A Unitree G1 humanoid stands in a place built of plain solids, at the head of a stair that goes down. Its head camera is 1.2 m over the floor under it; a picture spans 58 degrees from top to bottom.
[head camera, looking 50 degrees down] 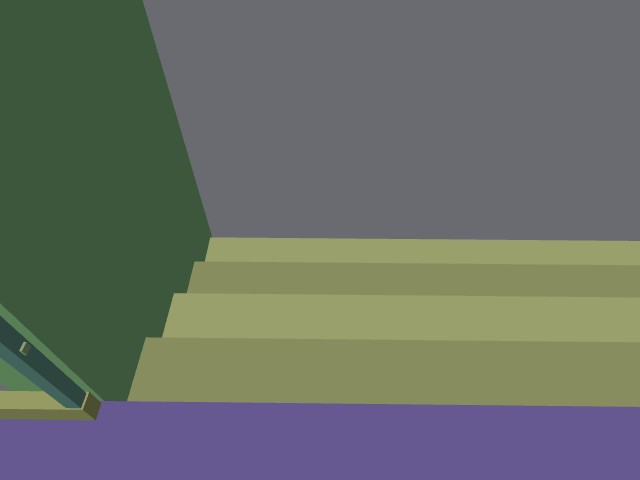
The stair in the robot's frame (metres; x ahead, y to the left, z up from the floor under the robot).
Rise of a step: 0.14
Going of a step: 0.27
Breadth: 2.68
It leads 1 degrees to the right of straight ahead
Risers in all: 5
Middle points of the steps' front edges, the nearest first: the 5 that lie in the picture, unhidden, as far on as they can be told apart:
0.41 -0.74 0.00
0.68 -0.75 -0.14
0.95 -0.75 -0.28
1.21 -0.75 -0.42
1.48 -0.76 -0.55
